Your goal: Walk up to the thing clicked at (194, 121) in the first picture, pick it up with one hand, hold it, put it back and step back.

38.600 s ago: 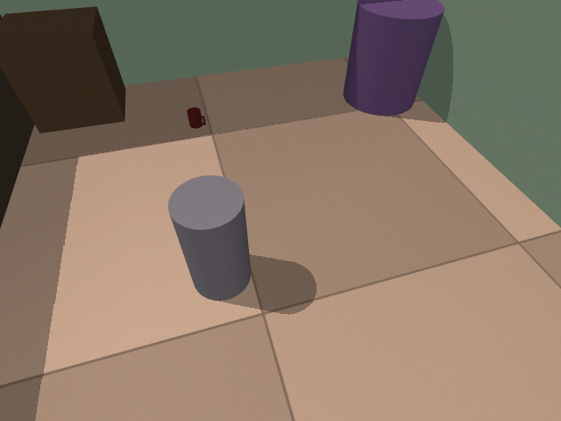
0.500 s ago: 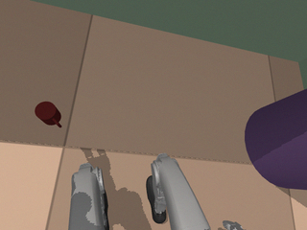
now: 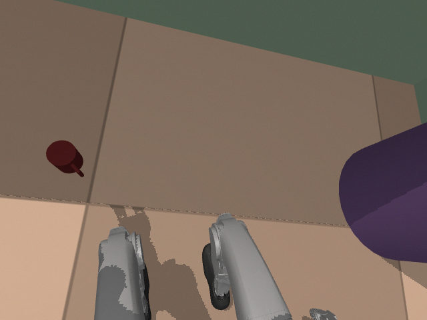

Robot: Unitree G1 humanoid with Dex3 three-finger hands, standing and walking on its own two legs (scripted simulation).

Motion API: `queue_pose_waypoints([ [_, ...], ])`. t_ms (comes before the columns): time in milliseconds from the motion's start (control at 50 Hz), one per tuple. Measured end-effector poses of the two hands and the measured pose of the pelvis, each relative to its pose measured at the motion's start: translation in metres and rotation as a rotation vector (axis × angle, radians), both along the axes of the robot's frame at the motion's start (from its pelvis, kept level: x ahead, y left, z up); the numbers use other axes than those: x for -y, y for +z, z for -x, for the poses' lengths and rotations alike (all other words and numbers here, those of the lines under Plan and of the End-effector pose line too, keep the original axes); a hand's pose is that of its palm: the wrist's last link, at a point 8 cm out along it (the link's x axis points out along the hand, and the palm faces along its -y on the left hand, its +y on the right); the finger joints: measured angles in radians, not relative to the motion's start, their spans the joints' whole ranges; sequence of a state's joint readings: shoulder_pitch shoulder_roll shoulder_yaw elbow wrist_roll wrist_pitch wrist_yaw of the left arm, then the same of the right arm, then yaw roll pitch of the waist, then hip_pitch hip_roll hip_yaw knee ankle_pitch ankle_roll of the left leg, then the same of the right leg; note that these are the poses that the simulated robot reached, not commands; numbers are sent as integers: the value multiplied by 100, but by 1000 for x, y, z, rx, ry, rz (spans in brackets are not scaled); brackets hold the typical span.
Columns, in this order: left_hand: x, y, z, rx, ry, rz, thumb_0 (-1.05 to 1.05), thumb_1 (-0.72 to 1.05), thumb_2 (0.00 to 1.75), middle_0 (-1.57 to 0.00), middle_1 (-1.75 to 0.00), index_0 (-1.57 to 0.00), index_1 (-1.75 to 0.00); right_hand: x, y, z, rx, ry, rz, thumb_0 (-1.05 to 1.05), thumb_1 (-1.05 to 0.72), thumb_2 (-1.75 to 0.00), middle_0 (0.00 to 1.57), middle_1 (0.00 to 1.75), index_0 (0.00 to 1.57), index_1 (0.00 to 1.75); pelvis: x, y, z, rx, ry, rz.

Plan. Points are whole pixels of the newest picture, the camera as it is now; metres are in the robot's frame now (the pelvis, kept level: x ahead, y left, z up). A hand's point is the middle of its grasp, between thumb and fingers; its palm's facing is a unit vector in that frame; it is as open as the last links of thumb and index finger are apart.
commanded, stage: approach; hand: left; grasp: from above
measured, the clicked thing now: (69, 161) +0.52 +0.30 -0.49
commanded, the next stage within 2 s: rest palm in 0.98 s
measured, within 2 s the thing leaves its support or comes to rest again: neither
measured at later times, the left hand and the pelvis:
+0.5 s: hand (21, 140) +0.50 +0.34 -0.24, palm faces -0.44 -0.04 -0.90, open 14.0 cm; pelvis -0.01 -0.01 -0.11, yaw -2 degrees
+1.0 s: hand (69, 152) +0.53 +0.29 -0.42, palm faces -0.46 -0.08 -0.88, open 14.2 cm; pelvis +0.00 -0.01 -0.21, yaw -6 degrees
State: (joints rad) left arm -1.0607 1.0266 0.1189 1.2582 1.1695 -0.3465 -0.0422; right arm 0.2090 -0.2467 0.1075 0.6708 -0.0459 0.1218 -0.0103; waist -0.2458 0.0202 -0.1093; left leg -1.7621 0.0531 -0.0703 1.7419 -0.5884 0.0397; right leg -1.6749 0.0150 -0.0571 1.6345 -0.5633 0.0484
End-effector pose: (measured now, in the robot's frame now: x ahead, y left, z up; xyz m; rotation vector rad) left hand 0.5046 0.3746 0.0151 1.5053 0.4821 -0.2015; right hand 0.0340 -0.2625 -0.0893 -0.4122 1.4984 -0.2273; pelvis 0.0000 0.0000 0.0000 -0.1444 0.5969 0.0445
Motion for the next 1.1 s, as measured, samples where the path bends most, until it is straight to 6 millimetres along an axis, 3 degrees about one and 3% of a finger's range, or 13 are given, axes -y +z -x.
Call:
queue_pose_waypoints([
  [120, 5, -7, -1, -19, 4, 8, 0, -54, 96, -9, -110, -9, -109, -1, 0, -2, 4, -4, -4, 0, -92, -91, 20, 30, 21, 30, 0, 1, 0, 0, 1, 1],
  [240, 15, -40, -2, -70, -25, 5, 0, -55, 96, -9, -109, -9, -109, 4, -12, 0, 5, 5, 3, 0, -92, -91, 20, 30, 21, 30, 1, -15, 0, -24, -6, 1],
  [340, 25, -92, -3, -75, -63, 8, 0, -54, 96, -9, -110, -9, -109, 10, -39, 4, -16, 20, 15, 0, -92, -91, 20, 30, 21, 30, 2, -47, 1, -51, -17, 4],
  [560, 43, -228, -7, -5, -50, -2, 0, -55, 96, -9, -113, -10, -112, 14, -124, 16, -97, 56, -7, 0, -93, -91, 20, 30, 20, 30, 7, -134, 14, -61, -22, 16],
  [740, 56, -303, -17, -35, -10, -4, 0, -58, 99, -9, -111, -9, -111, 9, -171, 25, -108, 68, -28, 0, -93, -91, 20, 30, 20, 30, 10, -183, 15, -34, -33, 34],
  [960, 83, -367, -30, -63, -30, 22, 0, -59, 100, -9, -109, -8, -109, 10, -180, 34, -158, 105, -24, 0, -93, -90, 20, 30, 21, 30, 14, -208, 6, 7, -64, 57],
  [1100, 91, -377, -42, 5, -20, 19, 0, -59, 100, -9, -107, -8, -107, 13, -172, 38, -166, 124, -5, 0, -93, -90, 20, 30, 21, 30, 15, -213, 3, 24, -80, 69],
])
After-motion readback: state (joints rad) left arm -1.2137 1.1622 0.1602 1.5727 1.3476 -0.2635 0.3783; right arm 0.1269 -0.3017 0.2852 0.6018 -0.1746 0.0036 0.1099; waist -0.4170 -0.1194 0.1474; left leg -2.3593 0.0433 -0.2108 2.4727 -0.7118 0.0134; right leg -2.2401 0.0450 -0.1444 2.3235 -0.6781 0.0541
